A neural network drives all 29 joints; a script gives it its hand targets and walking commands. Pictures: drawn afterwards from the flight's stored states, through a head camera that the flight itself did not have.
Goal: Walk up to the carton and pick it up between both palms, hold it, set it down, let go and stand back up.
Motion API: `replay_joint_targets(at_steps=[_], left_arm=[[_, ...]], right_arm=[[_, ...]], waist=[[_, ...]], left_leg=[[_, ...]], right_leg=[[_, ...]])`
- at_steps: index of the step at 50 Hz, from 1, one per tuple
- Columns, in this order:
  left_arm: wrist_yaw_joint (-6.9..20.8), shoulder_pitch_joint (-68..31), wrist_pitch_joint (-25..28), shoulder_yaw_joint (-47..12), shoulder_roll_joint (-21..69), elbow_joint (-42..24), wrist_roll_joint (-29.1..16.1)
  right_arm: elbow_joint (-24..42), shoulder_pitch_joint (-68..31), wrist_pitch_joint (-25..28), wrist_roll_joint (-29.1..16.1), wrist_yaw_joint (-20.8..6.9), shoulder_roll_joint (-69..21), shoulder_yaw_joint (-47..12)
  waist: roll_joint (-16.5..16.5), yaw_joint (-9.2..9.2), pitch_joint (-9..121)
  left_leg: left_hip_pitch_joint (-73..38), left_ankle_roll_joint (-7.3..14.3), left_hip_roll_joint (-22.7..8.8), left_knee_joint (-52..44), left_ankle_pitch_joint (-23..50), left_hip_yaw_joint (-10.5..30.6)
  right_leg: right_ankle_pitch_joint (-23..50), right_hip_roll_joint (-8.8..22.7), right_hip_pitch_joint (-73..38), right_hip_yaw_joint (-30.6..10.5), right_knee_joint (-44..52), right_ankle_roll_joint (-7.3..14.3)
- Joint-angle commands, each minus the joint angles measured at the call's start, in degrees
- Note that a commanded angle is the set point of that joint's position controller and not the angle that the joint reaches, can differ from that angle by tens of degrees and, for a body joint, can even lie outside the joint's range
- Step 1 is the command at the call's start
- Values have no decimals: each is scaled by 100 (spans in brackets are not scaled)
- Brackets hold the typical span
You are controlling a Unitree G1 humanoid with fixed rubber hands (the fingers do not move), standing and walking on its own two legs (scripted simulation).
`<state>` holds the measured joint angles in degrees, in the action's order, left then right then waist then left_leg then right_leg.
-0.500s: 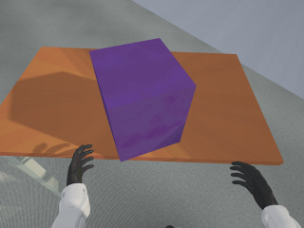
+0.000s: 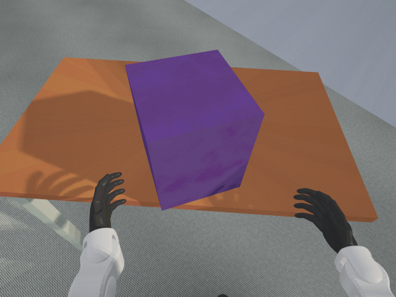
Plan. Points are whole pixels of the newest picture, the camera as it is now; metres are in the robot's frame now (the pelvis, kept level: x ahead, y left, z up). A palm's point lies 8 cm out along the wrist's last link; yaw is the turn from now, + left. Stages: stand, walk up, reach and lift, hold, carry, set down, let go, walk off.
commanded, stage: reach and lift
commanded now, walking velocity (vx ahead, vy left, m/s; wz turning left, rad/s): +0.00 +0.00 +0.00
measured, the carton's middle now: (188, 132) +0.43 +0.07 +0.06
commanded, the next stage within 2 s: none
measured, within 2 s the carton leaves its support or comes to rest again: neither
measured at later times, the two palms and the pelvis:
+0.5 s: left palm (97, 184) +0.26 +0.21 +0.10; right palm (327, 180) +0.33 -0.20 +0.09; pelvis +0.00 +0.00 +0.00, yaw +0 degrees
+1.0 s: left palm (92, 143) +0.31 +0.22 +0.15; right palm (317, 131) +0.40 -0.17 +0.15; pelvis +0.00 +0.00 +0.00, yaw +0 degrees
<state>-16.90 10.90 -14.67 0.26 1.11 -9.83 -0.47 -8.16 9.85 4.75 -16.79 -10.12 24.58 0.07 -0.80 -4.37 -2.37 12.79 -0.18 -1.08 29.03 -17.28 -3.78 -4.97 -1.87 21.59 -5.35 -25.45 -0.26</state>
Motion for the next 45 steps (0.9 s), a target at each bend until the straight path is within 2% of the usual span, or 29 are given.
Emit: replay_joint_targets(at_steps=[1, 2, 3, 5, 6, 7, 8, 9, 13, 16, 20, 23, 25, 26, 28, 30, 32, 33, 34, 38, 39, 40, 42, 44, 45], left_arm=[[-139, -1356, -211, -69, -211, -1653, -587], [-139, -1401, -290, -106, -188, -1768, -615], [-148, -1446, -373, -8, -254, -1798, -583], [-148, -1638, -574, 7, -322, -2047, -627], [-154, -1648, -641, 73, -307, -1951, -580], [-146, -1697, -759, 50, -306, -2114, -612], [-138, -1749, -849, 119, -376, -2150, -616], [-134, -1987, -929, 160, -425, -2243, -639], [-111, -2193, -1413, 359, -451, -2134, -585], [-112, -2745, -1731, 483, -575, -2234, -630], [-78, -3018, -2096, 662, -661, -2002, -667], [-66, -3449, -2346, 744, -755, -1961, -716], [-63, -3668, -2457, 832, -809, -1816, -713], [-66, -3875, -2532, 845, -851, -1833, -750], [-65, -3968, -2690, 928, -870, -1647, -707], [-54, -4223, -2788, 914, -908, -1488, -734], [-50, -4474, -2861, 988, -944, -1392, -713], [-53, -4429, -2912, 981, -925, -1261, -688], [-48, -4664, -2942, 977, -936, -1149, -721], [-40, -4974, -3031, 1027, -1027, -959, -705], [-51, -5310, -3050, 1008, -1093, -1019, -721], [-61, -5311, -3048, 1045, -1107, -921, -737], [-58, -5466, -3114, 1006, -1130, -688, -726], [-71, -5625, -3136, 1026, -1192, -621, -732], [-59, -5746, -3157, 1050, -1197, -545, -742]], right_arm=[[1372, -1791, -115, -180, 175, 1294, 428], [1360, -1869, -178, -216, 206, 1347, 452], [1290, -1911, -254, -204, 237, 1249, 479], [1391, -2186, -390, -221, 298, 1353, 499], [1283, -2205, -471, -223, 306, 1315, 475], [1322, -2316, -544, -239, 324, 1352, 500], [1416, -2421, -586, -252, 369, 1353, 495], [1520, -2662, -635, -250, 418, 1370, 546], [1314, -2959, -962, -332, 492, 1361, 492], [1366, -3495, -1198, -398, 548, 1426, 487], [1232, -3828, -1494, -417, 614, 1371, 445], [1202, -4336, -1666, -499, 650, 1466, 465], [989, -4523, -1783, -517, 647, 1460, 402], [990, -4729, -1849, -537, 642, 1508, 435], [771, -4879, -1983, -584, 644, 1506, 381], [532, -5120, -2094, -547, 642, 1508, 369], [399, -5365, -2197, -588, 630, 1559, 322], [230, -5308, -2240, -560, 631, 1500, 284], [135, -5565, -2287, -567, 616, 1538, 336], [-27, -5931, -2317, -568, 630, 1543, 304], [-50, -6193, -2327, -592, 628, 1617, 360], [-21, -6267, -2330, -618, 624, 1581, 305], [-162, -6453, -2359, -604, 627, 1554, 298], [-183, -6657, -2387, -668, 623, 1588, 225], [-309, -6759, -2418, -676, 613, 1618, 207]], waist=[[-548, -216, 1569], [-477, -183, 1606], [-475, -236, 1588], [-501, -178, 1713], [-476, -238, 1623], [-455, -156, 1686], [-512, -216, 1722], [-515, -182, 1846], [-506, -202, 1813], [-436, -240, 2017], [-469, -248, 1997], [-338, -268, 2217], [-327, -352, 2123], [-279, -310, 2198], [-198, -350, 2216], [-156, -324, 2199], [-169, -387, 2226], [-173, -316, 2168], [-139, -339, 2145], [-193, -350, 2309], [-81, -306, 2451], [-172, -349, 2482], [-118, -326, 2544], [-100, -416, 2702], [-168, -369, 2713]], left_leg=[[399, -82, -119, -1407, 516, 190], [350, -91, -118, -1410, 545, 182], [310, -130, -89, -1354, 709, 163], [153, -151, -47, -1303, 894, 161], [171, -144, -79, -1349, 882, 194], [110, -162, -56, -1306, 960, 187], [91, -169, -28, -1254, 1075, 142], [88, -175, 1, -1214, 1126, 105], [52, -169, 25, -1166, 1343, 97], [67, -154, 25, -1172, 1287, 83], [124, -125, 36, -1137, 1267, 83], [50, -148, 40, -1082, 1397, 109], [89, -152, 24, -1086, 1337, 95], [86, -157, 28, -1103, 1295, 102], [123, -165, 29, -1060, 1348, 125], [120, -161, 19, -1082, 1223, 165], [200, -153, -13, -1126, 1027, 188], [234, -128, -13, -1133, 995, 209], [310, -141, -25, -1154, 837, 226], [303, -140, 8, -1112, 1069, 218], [290, -170, 19, -1073, 1021, 235], [302, -169, 33, -1049, 1070, 197], [326, -152, 57, -1028, 1123, 212], [333, -165, 60, -1010, 1175, 211], [301, -155, 58, -1010, 1228, 227]], right_leg=[[-469, -185, -2158, 58, 592, 751], [-456, -195, -2130, 76, 598, 749], [-390, -173, -2070, 82, 627, 768], [-236, -180, -2061, 127, 630, 776], [-254, -202, -2113, 130, 603, 767], [-145, -210, -2137, 160, 599, 765], [-99, -200, -2157, 127, 620, 753], [-74, -176, -2177, 132, 648, 767], [30, -200, -2252, 159, 634, 753], [-52, -190, -2348, 149, 637, 752], [-126, -187, -2391, 131, 615, 717], [-44, -178, -2397, 154, 614, 730], [-192, -164, -2332, 143, 622, 738], [-213, -182, -2325, 175, 595, 738], [-173, -148, -2322, 143, 611, 753], [-317, -121, -2254, 151, 598, 748], [-473, -118, -2281, 125, 599, 745], [-487, -125, -2333, 131, 572, 716], [-585, -100, -2283, 108, 589, 730], [-413, -106, -2347, 165, 569, 695], [-397, -104, -2297, 181, 579, 704], [-378, -104, -2334, 179, 573, 702], [-368, -104, -2324, 208, 542, 667], [-302, -112, -2361, 225, 509, 657], [-234, -106, -2364, 217, 513, 647]])
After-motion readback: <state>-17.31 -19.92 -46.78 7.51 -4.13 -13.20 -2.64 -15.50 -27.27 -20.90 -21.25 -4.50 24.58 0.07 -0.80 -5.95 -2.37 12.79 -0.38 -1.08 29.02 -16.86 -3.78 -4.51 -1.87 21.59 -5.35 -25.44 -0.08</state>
